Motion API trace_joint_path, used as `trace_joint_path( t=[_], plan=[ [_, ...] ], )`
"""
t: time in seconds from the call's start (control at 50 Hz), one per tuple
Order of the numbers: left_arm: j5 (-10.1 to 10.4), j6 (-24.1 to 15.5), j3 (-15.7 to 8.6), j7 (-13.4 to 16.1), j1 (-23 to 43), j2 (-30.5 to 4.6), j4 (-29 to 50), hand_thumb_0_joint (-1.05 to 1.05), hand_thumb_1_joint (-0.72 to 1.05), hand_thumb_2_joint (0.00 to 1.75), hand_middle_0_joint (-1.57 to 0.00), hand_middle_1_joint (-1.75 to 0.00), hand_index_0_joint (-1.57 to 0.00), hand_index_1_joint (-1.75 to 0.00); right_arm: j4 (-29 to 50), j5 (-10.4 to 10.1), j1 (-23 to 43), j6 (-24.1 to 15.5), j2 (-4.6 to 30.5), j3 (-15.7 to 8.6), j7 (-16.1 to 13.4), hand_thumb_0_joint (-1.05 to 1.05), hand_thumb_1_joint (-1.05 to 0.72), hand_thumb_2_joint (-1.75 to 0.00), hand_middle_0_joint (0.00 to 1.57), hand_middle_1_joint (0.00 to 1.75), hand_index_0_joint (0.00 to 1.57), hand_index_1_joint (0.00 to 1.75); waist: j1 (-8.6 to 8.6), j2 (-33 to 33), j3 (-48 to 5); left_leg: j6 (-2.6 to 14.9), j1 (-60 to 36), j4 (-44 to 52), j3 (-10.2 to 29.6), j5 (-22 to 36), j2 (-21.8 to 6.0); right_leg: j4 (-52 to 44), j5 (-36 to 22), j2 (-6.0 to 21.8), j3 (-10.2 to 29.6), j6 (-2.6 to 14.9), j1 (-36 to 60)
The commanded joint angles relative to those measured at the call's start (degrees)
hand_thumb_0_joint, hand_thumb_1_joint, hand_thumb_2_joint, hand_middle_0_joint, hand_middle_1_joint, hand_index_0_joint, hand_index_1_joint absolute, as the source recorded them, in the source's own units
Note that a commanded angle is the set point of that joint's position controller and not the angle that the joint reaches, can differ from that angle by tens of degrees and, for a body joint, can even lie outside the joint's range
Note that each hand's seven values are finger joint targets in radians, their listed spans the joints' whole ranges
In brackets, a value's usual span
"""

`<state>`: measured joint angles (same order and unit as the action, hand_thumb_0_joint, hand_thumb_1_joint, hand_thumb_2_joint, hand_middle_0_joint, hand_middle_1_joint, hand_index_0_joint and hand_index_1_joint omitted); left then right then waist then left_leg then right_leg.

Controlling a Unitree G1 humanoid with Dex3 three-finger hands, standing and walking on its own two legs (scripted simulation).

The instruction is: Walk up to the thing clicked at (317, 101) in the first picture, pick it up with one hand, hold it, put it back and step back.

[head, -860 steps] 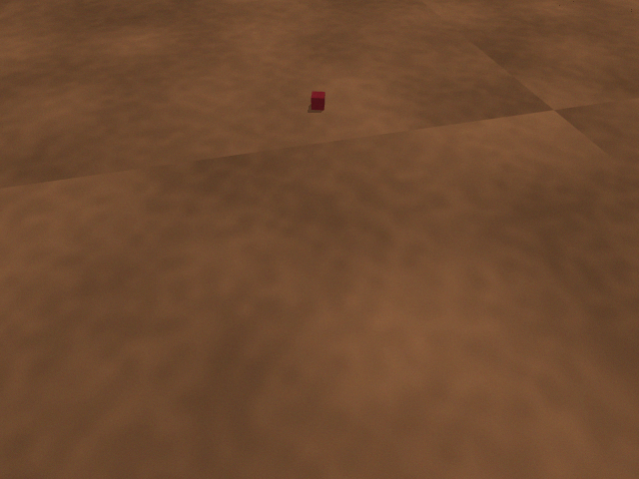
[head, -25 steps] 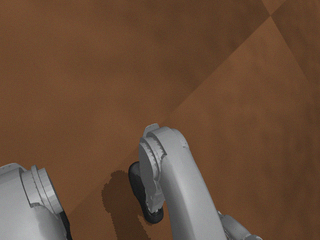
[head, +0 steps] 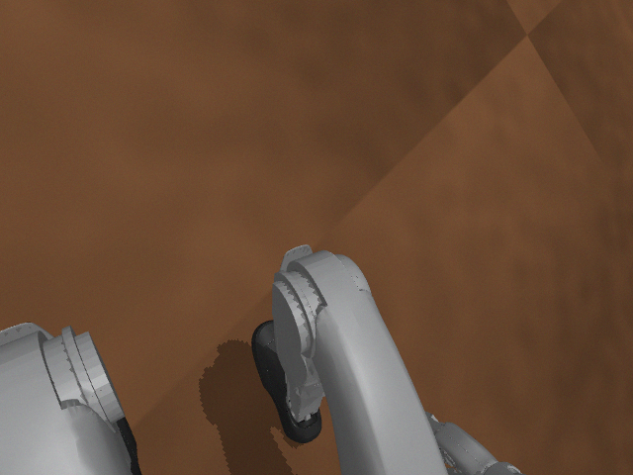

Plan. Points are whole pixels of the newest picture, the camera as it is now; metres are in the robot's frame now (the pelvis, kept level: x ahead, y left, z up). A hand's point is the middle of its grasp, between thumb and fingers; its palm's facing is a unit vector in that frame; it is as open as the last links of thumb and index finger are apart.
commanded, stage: close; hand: left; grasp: from above
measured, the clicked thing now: out of the picture +0.44 +0.34 -0.26
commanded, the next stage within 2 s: settle in 0.82 s
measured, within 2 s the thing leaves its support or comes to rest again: leaves its support in 1.30 s
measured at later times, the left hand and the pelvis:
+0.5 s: hand out of the picture +0.43 +0.33 -0.23, palm faces -0.42 -0.17 -0.89, open 11.5 cm; pelvis +0.00 +0.00 +0.00, yaw +0 degrees
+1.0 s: hand out of the picture +0.43 +0.33 -0.23, palm faces -0.42 -0.17 -0.89, open 10.8 cm; pelvis +0.00 +0.00 +0.00, yaw +0 degrees
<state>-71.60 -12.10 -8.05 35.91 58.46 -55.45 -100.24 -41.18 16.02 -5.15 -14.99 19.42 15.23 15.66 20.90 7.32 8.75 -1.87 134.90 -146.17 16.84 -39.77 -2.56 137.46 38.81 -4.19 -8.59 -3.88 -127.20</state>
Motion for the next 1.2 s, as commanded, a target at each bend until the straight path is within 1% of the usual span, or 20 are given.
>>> trace_joint_path(
  t=[0.0, 0.18, 0.2, 0.24, 0.26, 0.34, 0.4, 0.44, 0.54, 0.72, 0.76, 0.8, 0.9, 0.92, 1.02, 1.06, 1.08, 1.12, 1.16, 1.18],
  plan=[
    [0.31, 0.09, -0.52, 1.76, 11.56, -13.01, 4.56, 0.0, 0.01, 0.71, -0.5, -0.69, -0.5, -0.69, -0.13, -0.27, -10.35, 0.11, 17.91, -5.21, -0.75, 0.0, -0.89, -0.9, 0.2, 0.3, 0.2, 0.3, 1.48, -25.85, -34.37, 2.5, -26.05, 14.32, -8.3, 8.17, -1.0, -13.14, -12.42, -1.94, -6.84, 4.39, 18.73],
    [0.55, 0.01, 0.03, 2.08, 12.54, -12.35, 5.02, 0.0, 0.12, 0.7, -0.59, -0.67, -0.58, -0.67, 0.0, -0.47, -9.83, 0.26, 18.01, -5.29, -1.18, 0.0, -0.89, -0.9, 0.2, 0.3, 0.2, 0.3, 1.37, -26.81, -34.86, 2.21, -26.34, 14.74, -7.91, 8.47, -1.07, -12.78, -12.56, -1.83, -7.1, 4.56, 17.85],
    [0.34, 0.23, 1.06, 1.79, 11.9, -10.62, 4.83, 0.0, 0.12, 0.68, -0.59, -0.65, -0.59, -0.65, 0.29, -0.2, -10.42, 0.2, 18.29, -5.67, -0.97, 0.0, -0.89, -0.9, 0.2, 0.3, 0.2, 0.3, 1.86, -27.22, -34.8, 2.22, -27.11, 14.62, -8.12, 9.64, -0.99, -12.97, -13.68, -1.89, -7.18, 4.45, 18.16],
    [0.3, 0.31, 1.14, 1.44, 12.02, -11.52, 4.27, 0.0, 0.13, 0.69, -0.6, -0.64, -0.6, -0.65, 0.26, -0.33, -10.41, 0.13, 17.92, -5.09, -0.81, 0.0, -0.89, -0.9, 0.2, 0.3, 0.2, 0.3, 2.32, -25.33, -33.72, 2.44, -26.16, 14.1, -8.18, 9.0, -1.01, -12.8, -13.47, -1.9, -7.06, 4.29, 17.85],
    [0.69, 0.12, -0.54, 1.8, 11.6, -12.95, 4.97, 0.0, 0.14, 0.7, -0.62, -0.64, -0.61, -0.65, -0.07, -0.56, -10.62, 0.31, 18.23, -5.43, -1.03, 0.0, -0.89, -0.9, 0.2, 0.3, 0.2, 0.3, 1.24, -26.66, -35.19, 2.24, -27.13, 14.81, -8.12, 9.79, -1.11, -13.0, -13.69, -2.07, -6.9, 4.5, 19.03],
    [0.63, 0.32, 0.9, 1.4, 12.86, -11.45, 4.33, 0.0, 0.22, 0.72, -0.68, -0.64, -0.67, -0.65, 0.22, -0.28, -10.33, 0.09, 17.85, -5.05, -0.74, 0.0, -0.89, -0.9, 0.2, 0.3, 0.2, 0.3, 2.52, -26.23, -33.35, 2.3, -26.3, 14.8, -7.98, 7.91, -1.02, -12.97, -12.12, -1.85, -7.18, 4.47, 17.55],
    [0.84, 0.25, 0.29, 1.53, 11.64, -12.74, 3.92, 0.0, 0.25, 0.71, -0.7, -0.63, -0.69, -0.64, 0.47, -0.6, -10.04, 0.22, 18.5, -5.3, -1.29, 0.0, -0.89, -0.9, 0.2, 0.3, 0.2, 0.3, 1.58, -25.77, -33.66, 2.33, -25.72, 15.0, -8.08, 7.13, -1.06, -13.5, -11.24, -1.89, -6.73, 4.53, 18.12],
    [0.42, 0.25, 1.21, 1.14, 12.31, -11.63, 3.49, 0.0, 0.29, 0.7, -0.72, -0.64, -0.71, -0.64, 0.71, -0.24, -10.52, 0.08, 18.24, -4.9, -1.09, 0.0, -0.89, -0.9, 0.2, 0.3, 0.2, 0.3, 2.54, -25.29, -33.63, 2.41, -26.4, 14.6, -8.05, 7.92, -0.94, -13.06, -12.19, -1.75, -7.16, 4.33, 17.7],
    [0.98, -0.25, 0.58, 1.24, 11.72, -12.67, 3.7, 0.0, 0.35, 0.72, -0.76, -0.64, -0.76, -0.65, 0.59, -0.44, -10.32, 0.34, 17.7, -4.31, -1.49, 0.0, -0.89, -0.9, 0.2, 0.3, 0.2, 0.3, 1.57, -24.83, -33.86, 2.51, -25.42, 14.61, -8.05, 7.69, -0.95, -13.61, -11.88, -1.84, -6.98, 4.25, 18.2],
    [1.06, -0.43, 1.6, 1.06, 11.5, -12.06, 3.01, 0.0, 0.44, 0.73, -0.84, -0.64, -0.83, -0.65, 1.14, -0.07, -10.74, 0.5, 18.07, -3.89, -1.31, 0.0, -0.89, -0.9, 0.2, 0.3, 0.2, 0.3, 2.43, -24.97, -32.86, 2.46, -26.09, 14.41, -7.9, 8.62, -0.94, -13.16, -13.06, -1.91, -7.28, 4.17, 18.52],
    [0.89, -0.43, 0.6, 1.23, 11.13, -13.52, 4.14, 0.0, 0.45, 0.75, -0.85, -0.65, -0.84, -0.66, 1.26, -0.29, -10.5, 0.79, 18.74, -4.55, -1.7, 0.0, -0.89, -0.9, 0.2, 0.3, 0.2, 0.3, 1.38, -25.61, -34.05, 2.43, -26.03, 14.89, -8.16, 7.94, -0.99, -13.87, -12.28, -2.11, -6.76, 4.35, 19.32],
    [0.93, -0.26, 1.3, 0.92, 11.86, -12.12, 3.17, 0.0, 0.44, 0.73, -0.84, -0.64, -0.83, -0.65, 1.0, 0.07, -11.03, 0.82, 17.38, -3.62, -1.43, 0.0, -0.89, -0.9, 0.2, 0.3, 0.2, 0.3, 2.33, -24.7, -33.2, 2.51, -25.11, 14.46, -7.96, 8.11, -0.97, -13.38, -12.43, -1.91, -7.07, 4.26, 18.67],
    [1.07, -0.25, 2.07, 0.63, 10.52, -10.92, 4.07, 0.0, 0.48, 0.75, -0.87, -0.66, -0.86, -0.67, 1.05, -0.19, -10.99, 0.86, 18.09, -4.94, -1.81, 0.0, -0.89, -0.9, 0.2, 0.3, 0.2, 0.3, 1.43, -25.32, -33.79, 2.45, -25.76, 14.49, -8.22, 8.46, -0.87, -13.57, -12.8, -2.1, -6.65, 4.3, 18.63],
    [1.59, -0.34, 0.71, 0.95, 10.09, -11.7, 4.15, 0.0, 0.41, 0.78, -0.86, -0.7, -0.86, -0.7, 0.94, -0.16, -11.08, 1.04, 17.86, -4.31, -1.87, 0.0, -0.91, -0.9, 0.2, 0.3, 0.2, 0.3, 1.15, -24.64, -35.41, 2.44, -26.12, 14.56, -7.85, 9.43, -1.04, -13.95, -13.59, -2.24, -7.09, 4.16, 19.85],
    [1.49, 0.1, 1.59, -0.1, 12.12, -11.73, 5.04, 0.0, 0.4, 0.78, -0.86, -0.69, -0.85, -0.7, 1.0, -0.26, -10.98, 1.33, 18.01, -5.07, -1.88, 0.0, -0.91, -0.9, 0.2, 0.3, 0.2, 0.3, 1.48, -26.54, -33.83, 2.29, -25.66, 15.09, -7.92, 7.71, -0.86, -12.89, -11.91, -1.83, -7.1, 4.53, 17.2],
    [1.71, 0.12, -0.02, -0.19, 12.17, -13.51, 7.87, 0.0, 0.42, 0.81, -0.88, -0.68, -0.87, -0.69, 0.92, -0.79, -10.85, 1.62, 17.74, -5.03, -1.94, 0.0, -0.91, -0.9, 0.2, 0.3, 0.2, 0.3, 0.29, -27.97, -36.93, 2.05, -27.35, 15.63, -7.8, 9.22, -0.86, -12.68, -12.96, -1.77, -6.99, 4.77, 18.57],
    [1.34, 0.62, 0.93, -0.47, 11.07, -12.05, 6.39, 0.0, 0.43, 0.82, -0.9, -0.68, -0.88, -0.7, 1.11, -0.54, -11.33, 1.65, 18.03, -5.59, -1.86, 0.0, -0.91, -0.9, 0.2, 0.3, 0.2, 0.3, 1.0, -27.68, -36.56, 2.22, -27.52, 15.09, -8.37, 9.89, -0.77, -12.83, -14.01, -1.88, -6.5, 4.63, 19.28],
    [2.03, 0.19, -0.49, -0.11, 15.1, -12.84, 15.84, 0.0, 0.45, 0.81, -0.9, -0.68, -0.9, -0.69, 1.82, -0.76, -10.87, 1.5, 17.77, -5.93, -1.84, 0.0, -0.91, -0.9, 0.2, 0.3, 0.2, 0.3, -0.89, -30.49, -40.96, 1.93, -29.26, 15.65, -8.63, 11.25, -0.55, -13.1, -14.85, -1.73, -6.62, 4.82, 20.04],
    [1.68, 1.19, 0.57, -0.74, 10.62, -10.67, 12.27, 0.0, 0.47, 0.79, -0.92, -0.67, -0.91, -0.68, 1.29, -1.22, -9.93, 1.57, 17.02, -6.56, -1.58, 0.0, -0.91, -0.91, 0.2, 0.3, 0.2, 0.3, -1.09, -31.5, -40.2, 1.71, -29.37, 15.75, -8.85, 11.06, -0.71, -12.29, -14.43, -1.75, -6.43, 5.22, 18.12],
    [2.01, 1.06, -0.67, -0.61, 12.45, -11.35, 17.46, 0.0, 0.46, 0.78, -0.91, -0.66, -0.9, -0.67, 1.04, -1.31, -10.19, 1.74, 17.11, -6.97, -1.66, 0.0, -0.91, -0.9, 0.2, 0.3, 0.2, 0.3, -1.91, -31.97, -42.39, 1.67, -30.12, 16.0, -9.03, 12.2, -0.58, -12.57, -15.54, -1.87, -6.6, 5.09, 18.82]
  ],
)
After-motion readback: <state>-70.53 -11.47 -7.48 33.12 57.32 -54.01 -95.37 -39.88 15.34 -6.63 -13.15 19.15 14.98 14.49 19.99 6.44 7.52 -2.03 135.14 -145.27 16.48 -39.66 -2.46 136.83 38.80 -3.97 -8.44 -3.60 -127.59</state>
